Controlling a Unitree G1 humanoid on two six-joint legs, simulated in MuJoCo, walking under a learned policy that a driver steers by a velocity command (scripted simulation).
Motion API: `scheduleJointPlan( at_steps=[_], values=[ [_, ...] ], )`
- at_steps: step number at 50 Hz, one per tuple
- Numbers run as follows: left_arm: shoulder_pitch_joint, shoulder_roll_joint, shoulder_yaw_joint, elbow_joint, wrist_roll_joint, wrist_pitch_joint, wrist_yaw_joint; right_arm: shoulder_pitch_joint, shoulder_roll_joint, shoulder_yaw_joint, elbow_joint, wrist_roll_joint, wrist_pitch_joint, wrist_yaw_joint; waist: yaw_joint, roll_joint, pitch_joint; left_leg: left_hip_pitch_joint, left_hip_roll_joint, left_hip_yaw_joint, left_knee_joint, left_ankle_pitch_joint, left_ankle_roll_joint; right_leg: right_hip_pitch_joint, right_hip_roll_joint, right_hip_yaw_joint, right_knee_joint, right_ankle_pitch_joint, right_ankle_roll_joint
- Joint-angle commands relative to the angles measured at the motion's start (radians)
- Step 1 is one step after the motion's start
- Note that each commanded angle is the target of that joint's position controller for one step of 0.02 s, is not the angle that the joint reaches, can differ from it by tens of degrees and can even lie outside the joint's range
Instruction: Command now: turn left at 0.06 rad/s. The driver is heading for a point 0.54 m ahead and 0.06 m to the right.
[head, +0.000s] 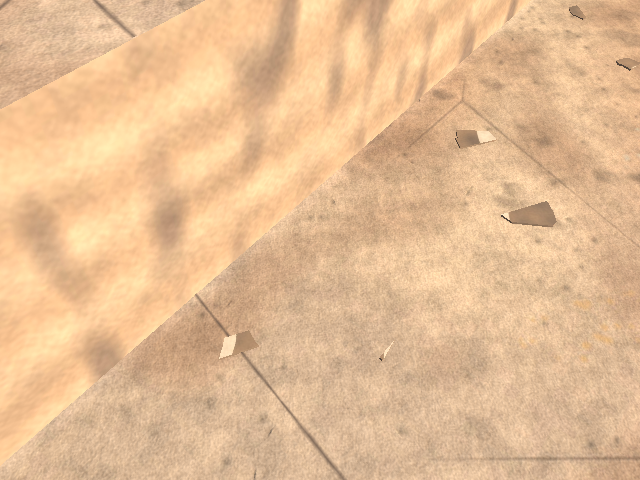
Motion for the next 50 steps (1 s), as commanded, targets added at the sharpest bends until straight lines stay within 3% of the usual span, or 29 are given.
scheduleJointPlan(
  at_steps=[1, 5, 15, 36, 38, 39, 41, 42, 43, 45, 46, 47, 48, 49, 50],
  values=[
    [-0.035, 0.126, 0.029, -0.050, -0.002, -0.010, 0.010, -0.035, -0.124, -0.028, -0.065, -0.007, -0.033, 0.001, -0.002, 0.089, -0.045, -0.017, 0.074, -0.087, -0.111, 0.124, 0.052, 0.020, -0.017, 0.003, -0.030, 0.112, -0.005],
    [-0.007, 0.117, 0.028, -0.015, -0.007, -0.002, 0.020, -0.004, -0.098, -0.016, -0.044, -0.001, -0.046, -0.006, -0.001, 0.080, -0.028, -0.034, 0.067, -0.083, -0.108, 0.128, 0.047, 0.027, -0.020, 0.006, -0.032, 0.119, -0.002],
    [0.030, 0.125, 0.034, 0.074, -0.011, 0.005, 0.036, 0.016, -0.080, -0.008, 0.003, 0.004, -0.059, -0.005, -0.001, 0.031, -0.028, -0.027, 0.049, -0.065, -0.107, 0.146, 0.050, 0.048, -0.024, 0.011, -0.041, 0.149, 0.014],
    [0.086, 0.110, 0.034, 0.226, -0.016, 0.023, 0.059, 0.066, -0.072, 0.002, 0.177, 0.014, -0.066, -0.011, 0.002, 0.019, -0.002, -0.021, 0.018, -0.013, -0.111, 0.169, 0.032, 0.059, -0.013, 0.004, -0.063, 0.168, 0.004],
    [0.106, 0.094, 0.033, 0.243, -0.025, 0.025, 0.060, 0.089, -0.093, -0.005, 0.200, 0.023, -0.059, -0.016, -0.006, 0.052, -0.009, -0.018, 0.010, -0.025, -0.139, -0.148, 0.059, 0.027, 0.040, -0.057, -0.006, -0.080, -0.009],
    [0.094, 0.087, 0.031, 0.235, -0.028, 0.022, 0.058, 0.094, -0.117, -0.012, 0.202, 0.028, -0.055, -0.018, -0.016, 0.093, 0.026, -0.044, 0.043, -0.081, -0.180, -0.354, 0.091, -0.037, 0.063, -0.083, 0.048, -0.203, -0.019],
    [0.041, 0.067, 0.025, 0.198, -0.031, -0.006, 0.047, 0.136, -0.170, -0.027, 0.211, 0.036, -0.062, -0.020, -0.044, 0.205, 0.098, -0.058, 0.199, -0.307, -0.306, -0.595, 0.185, -0.182, 0.059, -0.099, 0.213, -0.228, -0.037],
    [0.023, 0.060, 0.022, 0.184, -0.035, -0.025, 0.036, 0.141, -0.187, -0.034, 0.215, 0.041, -0.070, -0.022, -0.047, 0.226, 0.135, -0.102, 0.265, -0.406, -0.346, -0.598, 0.230, -0.199, 0.023, -0.062, 0.277, -0.206, -0.056],
    [0.031, 0.061, 0.023, 0.180, -0.043, -0.042, 0.025, 0.118, -0.179, -0.032, 0.210, 0.039, -0.079, -0.022, -0.032, 0.222, 0.152, -0.106, 0.290, -0.431, -0.351, -0.550, 0.246, -0.220, -0.002, -0.041, 0.294, -0.224, -0.076],
    [0.113, 0.052, 0.022, 0.205, -0.051, -0.068, 0.006, 0.029, -0.159, -0.027, 0.187, 0.052, -0.082, -0.019, 0.032, 0.186, 0.132, -0.145, 0.248, -0.327, -0.293, -0.429, 0.202, -0.077, -0.010, -0.055, 0.098, -0.205, -0.117],
    [0.214, 0.055, 0.030, 0.254, -0.047, -0.075, 0.001, -0.016, -0.147, -0.022, 0.176, 0.057, -0.079, -0.016, 0.078, 0.143, 0.101, -0.224, 0.178, -0.229, -0.224, -0.348, 0.162, 0.113, 0.025, -0.082, -0.029, -0.070, -0.115],
    [0.301, 0.082, 0.042, 0.292, -0.034, -0.077, -0.001, -0.033, -0.105, -0.010, 0.165, 0.048, -0.082, -0.013, 0.100, 0.044, 0.060, -0.289, 0.094, -0.117, -0.044, -0.227, 0.115, 0.247, -0.010, 0.008, -0.082, -0.039, -0.106],
    [0.417, 0.181, 0.064, 0.306, -0.032, -0.079, 0.001, -0.050, -0.032, 0.009, 0.137, 0.038, -0.094, -0.011, 0.122, -0.219, 0.006, -0.428, -0.024, 0.055, 0.300, -0.175, 0.040, 0.354, -0.222, 0.370, -0.257, -0.244, -0.188],
    [0.444, 0.226, 0.063, 0.301, -0.018, -0.093, -0.014, -0.054, -0.063, -0.002, 0.108, 0.057, -0.113, -0.016, 0.111, -0.279, 0.021, -0.552, -0.055, -0.002, 0.515, -0.294, 0.039, 0.345, -0.370, 0.706, -0.378, -0.349, -0.304],
    [0.349, 0.171, 0.045, 0.275, -0.019, -0.105, -0.014, -0.030, -0.090, -0.008, 0.119, 0.076, -0.128, -0.010, 0.059, -0.163, 0.096, -0.619, 0.013, -0.060, 0.634, -0.226, 0.060, 0.302, -0.380, 0.672, -0.375, -0.357, -0.314]
  ],
)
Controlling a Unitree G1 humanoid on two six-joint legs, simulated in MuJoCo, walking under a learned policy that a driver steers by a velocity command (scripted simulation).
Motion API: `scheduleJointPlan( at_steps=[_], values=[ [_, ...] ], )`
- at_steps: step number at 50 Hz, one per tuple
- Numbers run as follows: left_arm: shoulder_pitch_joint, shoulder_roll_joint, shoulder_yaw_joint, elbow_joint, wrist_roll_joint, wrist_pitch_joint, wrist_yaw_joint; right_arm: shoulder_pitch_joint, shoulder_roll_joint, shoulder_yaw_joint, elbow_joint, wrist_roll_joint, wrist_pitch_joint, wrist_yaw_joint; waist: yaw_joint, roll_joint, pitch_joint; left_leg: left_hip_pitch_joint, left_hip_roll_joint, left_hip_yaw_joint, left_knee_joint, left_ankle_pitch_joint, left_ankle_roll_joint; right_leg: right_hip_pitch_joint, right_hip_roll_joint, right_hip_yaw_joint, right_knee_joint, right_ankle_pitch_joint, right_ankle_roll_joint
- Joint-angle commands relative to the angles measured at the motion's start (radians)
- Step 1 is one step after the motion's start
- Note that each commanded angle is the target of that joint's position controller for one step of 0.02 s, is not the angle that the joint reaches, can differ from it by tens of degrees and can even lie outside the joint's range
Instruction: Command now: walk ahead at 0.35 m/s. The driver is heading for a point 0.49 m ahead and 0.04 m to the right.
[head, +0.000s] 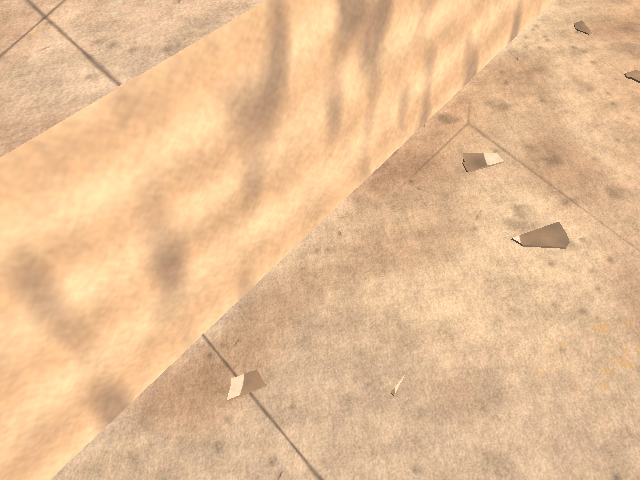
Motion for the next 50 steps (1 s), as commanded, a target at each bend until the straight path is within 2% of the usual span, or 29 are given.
scheduleJointPlan(
  at_steps=[1, 3, 5, 7, 10, 13, 15, 17, 19, 20, 21, 22, 23, 24, 25, 26, 28, 31, 33, 37, 40, 42, 43, 44, 45, 46, 47, 48, 50],
  values=[
    [0.124, 0.138, 0.014, -0.011, 0.003, -0.029, -0.008, -0.128, -0.083, -0.013, -0.119, 0.020, -0.067, 0.014, 0.037, -0.159, 0.164, -0.582, 0.053, -0.046, 0.341, 0.062, 0.042, 0.276, -0.364, 0.614, -0.432, -0.233, -0.186],
    [0.087, 0.116, 0.004, -0.030, 0.003, -0.025, -0.011, -0.151, -0.100, -0.026, -0.107, -0.006, -0.079, 0.023, 0.026, -0.131, 0.141, -0.576, 0.103, -0.010, 0.277, 0.214, 0.050, 0.298, -0.288, 0.418, -0.432, 0.009, -0.119],
    [0.148, 0.076, -0.010, -0.017, 0.011, -0.010, -0.005, -0.173, -0.077, -0.027, -0.104, -0.015, -0.076, 0.040, 0.038, -0.152, 0.099, -0.527, 0.109, 0.040, 0.226, 0.287, 0.030, 0.308, -0.232, 0.278, -0.426, 0.258, -0.100],
    [0.185, 0.092, -0.011, -0.015, 0.011, 0.002, 0.009, -0.223, -0.043, -0.018, -0.122, -0.017, -0.067, 0.049, 0.047, -0.134, 0.093, -0.526, 0.104, 0.074, 0.149, 0.329, -0.001, 0.303, -0.216, 0.211, -0.429, 0.390, -0.113],
    [0.175, 0.132, -0.007, -0.031, 0.017, 0.010, 0.026, -0.367, -0.009, 0.001, -0.178, -0.016, -0.062, 0.056, 0.069, -0.121, 0.128, -0.429, 0.072, 0.113, -0.089, 0.435, -0.032, 0.193, -0.186, 0.141, -0.467, 0.402, -0.112],
    [0.200, 0.163, 0.003, -0.028, 0.007, 0.008, 0.034, -0.445, -0.027, 0.006, -0.212, -0.009, -0.060, 0.062, 0.079, -0.138, 0.160, -0.349, 0.048, 0.125, -0.225, 0.491, -0.030, 0.176, -0.209, 0.128, -0.498, 0.377, -0.128],
    [0.203, 0.167, 0.011, -0.020, -0.004, 0.008, 0.035, -0.466, -0.046, 0.004, -0.233, -0.005, -0.062, 0.070, 0.061, -0.140, 0.169, -0.341, 0.050, 0.101, -0.281, 0.488, -0.003, 0.234, -0.243, 0.125, -0.481, 0.416, -0.123],
    [0.179, 0.179, 0.020, -0.028, 0.000, 0.014, 0.033, -0.430, -0.081, -0.008, -0.236, -0.003, -0.070, 0.077, 0.016, -0.143, 0.130, -0.272, 0.029, 0.107, -0.309, 0.446, 0.038, 0.302, -0.268, 0.113, -0.405, 0.625, -0.110],
    [0.152, 0.196, 0.028, -0.041, 0.015, 0.029, 0.029, -0.235, -0.142, -0.040, -0.185, -0.006, -0.067, 0.068, -0.093, -0.171, -0.016, -0.011, -0.029, 0.141, -0.308, 0.396, 0.088, 0.313, -0.242, 0.073, -0.160, 0.966, -0.079],
    [0.135, 0.185, 0.022, -0.057, 0.024, 0.034, 0.027, -0.047, -0.181, -0.062, -0.131, -0.003, -0.059, 0.056, -0.178, -0.158, -0.126, 0.255, -0.002, 0.110, -0.298, 0.383, 0.122, 0.183, -0.198, 0.052, 0.062, 0.919, -0.049],
    [0.210, 0.082, -0.009, -0.088, 0.032, 0.023, 0.017, 0.110, -0.268, -0.082, -0.099, -0.036, -0.054, 0.048, -0.167, 0.041, -0.292, 0.653, 0.250, -0.260, -0.295, 0.218, 0.246, -0.186, -0.081, 0.023, 0.448, 0.513, -0.003],
    [0.253, 0.013, -0.033, -0.074, 0.005, -0.010, 0.007, 0.133, -0.239, -0.067, -0.085, -0.051, -0.056, 0.054, -0.141, 0.203, -0.392, 0.726, 0.405, -0.693, -0.514, -0.021, 0.342, -0.383, 0.060, 0.143, 0.689, -0.243, 0.008],
    [0.128, 0.139, -0.001, -0.104, -0.034, -0.033, -0.001, 0.051, -0.163, -0.044, -0.088, -0.042, -0.063, 0.054, -0.139, 0.141, -0.214, 0.594, 0.360, -0.638, -0.589, -0.084, 0.281, -0.496, -0.002, 0.187, 0.785, -0.220, -0.015],
    [0.047, 0.172, 0.005, -0.135, -0.047, -0.044, 0.000, -0.052, -0.133, -0.034, -0.105, -0.031, -0.068, 0.054, -0.104, 0.088, -0.076, 0.429, 0.334, -0.482, -0.613, 0.010, 0.245, -0.518, -0.059, 0.147, 0.760, -0.112, -0.030],
    [0.012, 0.174, 0.008, -0.144, -0.035, -0.042, 0.009, -0.124, -0.115, -0.026, -0.118, -0.036, -0.075, 0.058, -0.069, 0.000, -0.020, 0.277, 0.297, -0.355, -0.633, 0.191, 0.226, -0.460, -0.107, 0.125, 0.710, -0.018, -0.021],
    [0.024, 0.155, 0.011, -0.141, -0.018, -0.032, 0.014, -0.161, -0.097, -0.021, -0.122, -0.045, -0.080, 0.063, -0.028, -0.001, 0.001, 0.172, 0.256, -0.257, -0.654, 0.298, 0.212, -0.392, -0.140, 0.125, 0.662, 0.040, -0.011],
    [0.055, 0.107, 0.003, -0.136, -0.009, -0.006, 0.014, -0.172, -0.082, -0.013, -0.111, -0.050, -0.080, 0.068, 0.011, 0.023, 0.010, 0.072, 0.221, -0.161, -0.691, 0.451, 0.216, -0.315, -0.155, 0.117, 0.617, 0.069, 0.010],
    [-0.013, 0.095, -0.003, -0.184, 0.010, 0.015, 0.020, -0.146, -0.118, -0.012, -0.077, -0.049, -0.087, 0.057, 0.032, 0.014, 0.054, -0.012, 0.196, -0.018, -0.684, 0.838, 0.221, -0.327, -0.143, 0.078, 0.462, 0.119, 0.058],
    [-0.090, 0.091, -0.008, -0.215, 0.025, 0.013, 0.017, -0.120, -0.137, -0.012, -0.062, -0.049, -0.079, 0.043, 0.013, 0.020, 0.039, -0.028, 0.151, 0.058, -0.666, 0.895, 0.194, -0.283, -0.117, 0.048, 0.270, 0.257, 0.070],
    [-0.220, 0.099, -0.014, -0.248, 0.019, 0.014, 0.004, -0.043, -0.163, -0.010, -0.019, -0.042, -0.059, 0.021, -0.038, 0.020, -0.019, 0.070, 0.166, 0.049, -0.623, 0.800, 0.163, -0.205, -0.061, 0.053, 0.020, 0.452, 0.065],
    [-0.242, 0.141, -0.003, -0.265, 0.028, 0.010, -0.004, -0.067, -0.168, -0.009, 0.000, -0.034, -0.039, 0.008, -0.017, 0.042, -0.030, 0.156, 0.207, 0.005, -0.528, 0.772, 0.129, -0.192, -0.054, 0.091, -0.057, 0.386, 0.030],
    [-0.179, 0.173, 0.013, -0.244, 0.039, 0.002, -0.002, -0.062, -0.152, -0.005, 0.012, -0.030, -0.030, 0.003, 0.016, 0.003, -0.065, 0.169, 0.160, 0.010, -0.391, 0.728, 0.085, -0.067, -0.030, 0.066, -0.168, 0.470, -0.002],
    [-0.128, 0.231, 0.027, -0.235, 0.047, 0.000, 0.008, -0.006, -0.138, 0.003, 0.017, -0.048, -0.037, 0.004, 0.013, -0.071, -0.123, 0.105, 0.098, 0.042, -0.265, 0.623, 0.043, 0.092, -0.110, 0.134, -0.151, 0.844, -0.037],
    [-0.094, 0.259, 0.027, -0.234, 0.052, 0.016, 0.014, 0.133, -0.050, 0.033, 0.033, -0.071, -0.052, 0.019, -0.042, -0.231, -0.256, -0.120, 0.031, 0.060, -0.074, 0.210, -0.009, 0.410, -0.275, 0.303, -0.054, 1.150, -0.180],
    [-0.051, 0.165, 0.007, -0.230, 0.042, 0.036, 0.012, 0.156, -0.044, 0.044, 0.059, -0.058, -0.046, 0.025, 0.001, -0.265, -0.360, -0.198, -0.002, 0.044, 0.105, -0.174, -0.048, 0.461, -0.364, 0.432, -0.088, 1.036, -0.287],
    [-0.062, 0.133, -0.004, -0.235, 0.027, 0.045, 0.007, 0.094, -0.125, 0.024, 0.053, -0.038, -0.031, 0.028, 0.016, -0.180, -0.310, -0.234, 0.024, 0.006, 0.197, -0.223, -0.060, 0.368, -0.342, 0.456, -0.151, 0.761, -0.276],
    [-0.130, 0.139, -0.007, -0.246, 0.023, 0.051, 0.009, 0.029, -0.140, 0.014, 0.040, -0.030, -0.010, 0.019, 0.000, -0.121, -0.223, -0.261, 0.053, 0.001, 0.234, -0.174, -0.069, 0.252, -0.322, 0.439, -0.197, 0.543, -0.236],
    [-0.197, 0.141, -0.011, -0.260, 0.027, 0.053, 0.011, -0.010, -0.135, 0.009, 0.035, -0.037, 0.012, 0.006, -0.018, -0.100, -0.155, -0.249, 0.076, -0.001, 0.215, -0.123, -0.080, 0.126, -0.303, 0.413, -0.245, 0.383, -0.208],
    [-0.286, 0.158, -0.005, -0.274, 0.042, 0.061, 0.018, -0.023, -0.120, 0.006, 0.036, -0.046, 0.039, -0.016, -0.056, -0.151, -0.082, -0.148, 0.089, 0.012, 0.109, -0.041, -0.097, -0.075, -0.239, 0.338, -0.320, 0.161, -0.161]
  ],
)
